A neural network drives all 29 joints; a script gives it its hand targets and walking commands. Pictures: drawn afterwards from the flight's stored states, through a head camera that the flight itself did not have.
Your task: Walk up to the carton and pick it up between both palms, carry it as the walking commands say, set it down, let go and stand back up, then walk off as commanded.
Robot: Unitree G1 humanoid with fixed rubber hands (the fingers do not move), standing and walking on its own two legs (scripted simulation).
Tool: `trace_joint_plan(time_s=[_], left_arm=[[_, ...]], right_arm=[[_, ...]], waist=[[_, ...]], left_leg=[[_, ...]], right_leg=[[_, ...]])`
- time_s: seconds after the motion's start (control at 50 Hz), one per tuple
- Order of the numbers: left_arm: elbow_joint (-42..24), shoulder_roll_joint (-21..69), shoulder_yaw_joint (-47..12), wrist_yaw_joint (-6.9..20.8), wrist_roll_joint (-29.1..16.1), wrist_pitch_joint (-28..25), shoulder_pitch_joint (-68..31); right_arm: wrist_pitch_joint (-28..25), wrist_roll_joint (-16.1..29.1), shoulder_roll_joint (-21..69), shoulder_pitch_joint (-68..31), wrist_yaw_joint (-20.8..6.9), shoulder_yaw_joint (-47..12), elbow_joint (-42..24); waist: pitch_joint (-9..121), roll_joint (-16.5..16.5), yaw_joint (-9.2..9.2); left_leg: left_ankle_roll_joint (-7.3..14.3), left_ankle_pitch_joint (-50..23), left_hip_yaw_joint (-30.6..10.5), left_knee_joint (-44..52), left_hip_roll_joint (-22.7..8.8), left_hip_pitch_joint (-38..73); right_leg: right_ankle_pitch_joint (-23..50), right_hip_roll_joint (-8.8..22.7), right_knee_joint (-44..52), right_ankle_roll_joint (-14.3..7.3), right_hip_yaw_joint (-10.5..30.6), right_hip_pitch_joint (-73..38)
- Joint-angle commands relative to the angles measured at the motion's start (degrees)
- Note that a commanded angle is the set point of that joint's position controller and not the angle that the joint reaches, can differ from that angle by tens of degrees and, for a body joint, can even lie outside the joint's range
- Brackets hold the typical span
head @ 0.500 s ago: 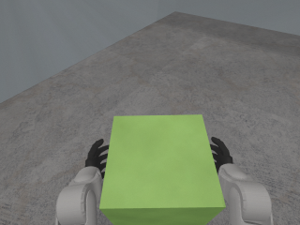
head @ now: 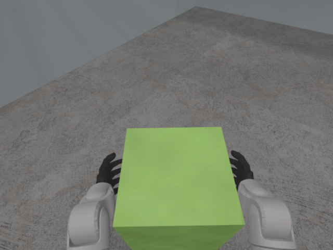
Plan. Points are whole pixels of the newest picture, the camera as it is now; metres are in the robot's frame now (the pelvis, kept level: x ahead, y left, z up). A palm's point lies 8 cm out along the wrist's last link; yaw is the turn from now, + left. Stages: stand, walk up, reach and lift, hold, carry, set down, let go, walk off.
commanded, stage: carry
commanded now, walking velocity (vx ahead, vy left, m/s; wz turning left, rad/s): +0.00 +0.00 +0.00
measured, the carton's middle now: (174, 193) +0.26 +0.00 +0.01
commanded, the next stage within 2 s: hold in 1.44 s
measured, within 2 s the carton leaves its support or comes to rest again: neither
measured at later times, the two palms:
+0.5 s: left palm (100, 188) +0.26 +0.17 +0.05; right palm (233, 184) +0.26 -0.13 +0.04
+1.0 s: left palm (92, 187) +0.26 +0.18 +0.05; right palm (225, 183) +0.26 -0.12 +0.04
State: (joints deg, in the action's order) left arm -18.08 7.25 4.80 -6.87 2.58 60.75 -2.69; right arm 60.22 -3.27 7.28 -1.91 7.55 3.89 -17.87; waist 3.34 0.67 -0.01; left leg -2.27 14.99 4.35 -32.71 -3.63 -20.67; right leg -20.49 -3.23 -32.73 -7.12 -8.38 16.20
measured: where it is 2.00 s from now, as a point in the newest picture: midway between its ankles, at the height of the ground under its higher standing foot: outside the picture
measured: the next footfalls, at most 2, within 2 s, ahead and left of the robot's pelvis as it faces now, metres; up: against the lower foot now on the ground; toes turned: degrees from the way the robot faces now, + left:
none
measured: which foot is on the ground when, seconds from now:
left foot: down 0.00-1.00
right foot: down 0.00-1.00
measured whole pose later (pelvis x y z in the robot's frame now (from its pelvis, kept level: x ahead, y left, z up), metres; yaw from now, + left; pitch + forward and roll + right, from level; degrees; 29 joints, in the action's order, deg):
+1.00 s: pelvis +0.01 +0.03 +0.00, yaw +0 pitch +1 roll +1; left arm -6.7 7.2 5.8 -5.0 4.6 51.7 -3.0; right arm 51.2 -5.0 7.2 -2.3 5.9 5.0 -6.3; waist 4.7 0.2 -0.1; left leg 0.4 16.9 5.1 -33.8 -1.2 -18.1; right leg -22.1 -0.6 -34.0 -4.2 -7.8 13.6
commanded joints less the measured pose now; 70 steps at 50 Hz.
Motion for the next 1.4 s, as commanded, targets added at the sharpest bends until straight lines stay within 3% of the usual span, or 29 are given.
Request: trace_joint_plan(time_s=[0.0, 0.08, 0.1, 0.18, 0.22, 0.24, 0.34, 0.38, 0.4, 0.5, 0.52, 0.54, 0.68, 0.7, 0.82, 0.86, 0.88, 1.0, 1.02, 1.04, 1.06, 1.08, 1.12, 1.16, 1.2, 1.24, 1.38], left_arm=[[-7.0, 41.9, -31.8, 8.6, -11.5, -3.8, -27.6], [-9.1, 43.0, -33.2, 8.8, -12.2, -5.4, -28.3], [-5.6, 41.3, -31.3, 8.9, -10.9, -5.9, -27.5], [-7.2, 41.3, -32.1, 9.1, -11.4, -7.7, -28.6], [-3.2, 39.2, -30.0, 9.1, -9.8, -8.5, -27.2], [-5.3, 40.3, -31.1, 9.1, -10.7, -9.0, -27.9], [-1.8, 37.8, -29.2, 9.1, -9.1, -10.6, -27.2], [-5.0, 39.3, -30.8, 9.0, -10.4, -10.8, -28.2], [-2.5, 38.5, -29.9, 9.1, -9.4, -10.9, -27.5], [-3.4, 38.3, -30.3, 9.1, -9.8, -11.5, -28.1], [0.3, 36.7, -28.9, 9.4, -8.3, -11.7, -27.1], [-2.6, 37.7, -30.0, 9.4, -9.4, -12.1, -28.3], [0.3, 37.7, -29.7, 9.8, -8.7, -12.3, -28.0], [-2.2, 38.8, -30.5, 9.7, -9.7, -12.5, -29.0], [-0.1, 38.4, -30.4, 10.2, -9.0, -12.2, -28.8], [-1.5, 39.5, -30.9, 10.2, -9.8, -12.0, -29.4], [1.6, 38.7, -30.1, 10.4, -8.7, -11.9, -28.2], [-0.7, 40.4, -30.9, 10.5, -9.8, -11.8, -29.9], [2.6, 39.3, -29.9, 10.7, -8.5, -11.8, -29.1], [-1.6, 41.0, -31.3, 10.4, -10.3, -11.9, -30.3], [3.1, 39.6, -30.0, 10.8, -8.3, -11.9, -29.0], [-0.7, 40.9, -31.2, 10.7, -9.9, -12.1, -30.8], [-1.0, 41.0, -31.1, 10.6, -10.3, -11.9, -30.9], [2.0, 40.2, -30.2, 10.8, -9.1, -12.0, -30.1], [-0.6, 41.3, -31.2, 10.8, -10.0, -12.2, -30.8], [1.9, 41.0, -30.5, 10.9, -9.2, -12.0, -29.8], [1.0, 41.4, -30.7, 10.9, -9.7, -12.2, -31.1]], right_arm=[[-3.7, 11.4, 43.9, -28.6, -7.5, -31.8, -7.5], [-5.3, 12.1, 45.4, -29.5, -7.8, -33.2, -9.6], [-5.7, 10.8, 43.6, -28.8, -7.8, -31.4, -6.1], [-7.5, 11.1, 43.8, -29.3, -7.9, -31.7, -7.0], [-8.3, 9.6, 41.7, -27.8, -8.0, -29.8, -2.8], [-8.8, 10.5, 42.6, -28.9, -7.9, -30.7, -5.4], [-10.4, 9.1, 40.0, -28.3, -8.0, -28.8, -1.8], [-10.6, 10.4, 41.6, -29.2, -8.0, -30.4, -4.8], [-10.7, 9.3, 40.8, -28.6, -8.1, -29.5, -2.2], [-11.2, 9.7, 40.6, -29.1, -8.2, -29.7, -2.9], [-11.4, 8.2, 39.2, -27.8, -8.4, -28.3, 1.0], [-11.8, 9.3, 40.1, -29.4, -8.5, -29.4, -2.3], [-11.9, 8.3, 40.1, -28.3, -8.8, -28.8, 1.1], [-12.1, 9.5, 40.9, -30.3, -8.8, -29.8, -2.1], [-11.7, 8.4, 40.8, -29.0, -9.3, -29.2, 1.0], [-11.7, 9.4, 41.5, -30.6, -9.2, -30.2, -1.7], [-11.5, 8.1, 40.6, -29.0, -9.4, -29.0, 1.7], [-11.4, 9.5, 42.3, -31.1, -9.6, -30.1, -0.8], [-11.3, 8.0, 41.3, -29.6, -9.8, -28.9, 3.1], [-11.5, 10.1, 42.7, -31.7, -9.6, -30.6, -2.0], [-11.4, 7.9, 41.5, -29.5, -10.0, -28.9, 3.5], [-11.6, 9.3, 42.8, -31.1, -9.9, -30.2, -0.1], [-11.4, 9.6, 42.7, -31.3, -9.7, -30.0, -0.8], [-11.6, 8.4, 41.9, -30.6, -10.0, -28.9, 2.2], [-11.7, 9.7, 43.2, -31.8, -10.0, -30.3, -0.5], [-11.6, 8.9, 42.6, -30.8, -10.0, -29.6, 1.5], [-11.6, 9.2, 43.0, -31.5, -10.1, -29.8, 1.0]], waist=[[19.3, 1.1, -0.27], [19.2, 0.8, -0.25], [19.4, 1.2, -0.21], [19.7, 0.2, -0.14], [19.8, 0.6, -0.14], [19.8, 0.5, -0.14], [19.2, 0.3, -0.09], [19.4, 0.3, -0.11], [19.1, 0.7, -0.12], [18.7, -0.1, -0.13], [18.5, 0.0, -0.10], [18.3, 0.3, -0.06], [18.0, 0.6, -0.07], [18.1, 0.2, -0.09], [18.2, -0.5, -0.12], [17.8, 0.3, -0.11], [17.6, 0.1, -0.13], [17.7, -0.2, -0.13], [17.3, 0.0, -0.14], [17.6, -0.2, -0.13], [17.9, -0.9, -0.18], [17.7, -0.4, -0.11], [17.8, -0.4, -0.11], [17.8, -0.7, -0.14], [17.6, -0.3, -0.13], [18.0, -0.3, -0.19], [17.4, 0.1, -0.12]], left_leg=[[3.5, -12.4, -2.9, 0.3, -3.2, 7.1], [3.7, -13.5, -3.1, 0.2, -3.3, 7.4], [3.7, -14.1, -3.1, 0.2, -3.4, 7.5], [3.9, -15.2, -3.3, 0.0, -3.4, 8.4], [4.0, -15.1, -3.3, -0.1, -3.4, 8.5], [4.0, -15.4, -3.2, -0.3, -3.4, 8.5], [4.2, -15.2, -3.3, -0.1, -3.3, 8.7], [4.3, -16.6, -3.4, -0.1, -3.5, 9.0], [4.3, -16.0, -3.5, -0.2, -3.4, 8.9], [4.5, -16.4, -3.7, 0.3, -3.5, 9.4], [4.5, -16.4, -3.8, 0.3, -3.6, 9.4], [4.4, -16.2, -3.7, 0.4, -3.6, 9.4], [4.9, -16.8, -4.2, 0.7, -3.7, 9.8], [4.9, -17.5, -4.2, 0.8, -3.7, 9.9], [5.2, -18.7, -4.7, 1.1, -3.9, 10.3], [5.2, -18.1, -4.6, 1.0, -3.8, 10.1], [5.2, -18.0, -4.6, 1.1, -3.8, 10.1], [5.3, -18.9, -5.0, 1.6, -4.0, 10.3], [5.3, -18.6, -5.1, 1.6, -4.0, 10.0], [5.3, -18.5, -4.9, 1.7, -3.9, 10.4], [5.4, -18.8, -5.2, 1.9, -4.0, 10.4], [5.3, -18.6, -5.0, 1.8, -4.0, 10.2], [5.4, -19.0, -5.2, 1.8, -4.0, 10.3], [5.4, -19.5, -5.3, 2.1, -4.0, 10.5], [5.4, -19.3, -5.4, 2.1, -4.1, 10.4], [5.3, -19.5, -5.2, 1.9, -4.1, 10.4], [5.2, -18.1, -5.2, 2.1, -4.0, 9.5]], right_leg=[[40.5, 13.3, 5.7, 4.6, 11.7, -9.6], [39.0, 13.2, 5.4, 4.7, 11.3, -9.3], [39.2, 13.1, 5.2, 4.7, 11.2, -9.5], [38.2, 13.1, 4.9, 4.7, 11.0, -9.5], [38.2, 13.1, 4.8, 4.7, 10.9, -9.5], [38.3, 13.1, 4.8, 4.7, 10.8, -9.6], [36.5, 13.2, 4.8, 4.8, 10.7, -9.1], [36.3, 13.0, 4.5, 4.8, 10.3, -9.1], [35.9, 13.1, 4.8, 4.9, 10.3, -8.9], [33.9, 13.1, 4.7, 4.8, 10.3, -8.5], [33.5, 13.0, 4.6, 4.9, 10.1, -8.5], [33.1, 13.0, 4.6, 5.0, 10.0, -8.3], [30.4, 12.8, 4.6, 4.8, 9.9, -7.8], [30.1, 12.7, 4.5, 4.8, 9.7, -7.8], [28.1, 12.4, 4.4, 4.6, 9.6, -7.6], [28.2, 12.5, 4.6, 4.7, 9.8, -7.4], [28.0, 12.5, 4.7, 4.6, 9.9, -7.3], [25.8, 12.2, 4.6, 4.5, 9.5, -7.2], [25.9, 12.2, 4.9, 4.5, 9.7, -7.1], [26.2, 12.3, 4.7, 4.3, 9.7, -7.1], [25.7, 12.3, 4.6, 4.3, 9.7, -7.4], [26.1, 12.3, 4.6, 4.3, 9.8, -7.2], [25.8, 12.1, 4.7, 4.3, 9.7, -7.2], [25.1, 12.1, 4.7, 4.4, 9.5, -7.3], [24.7, 11.9, 4.7, 4.4, 9.4, -7.1], [25.8, 12.0, 4.6, 4.2, 9.6, -7.6], [26.6, 12.1, 4.8, 4.0, 9.7, -7.7]])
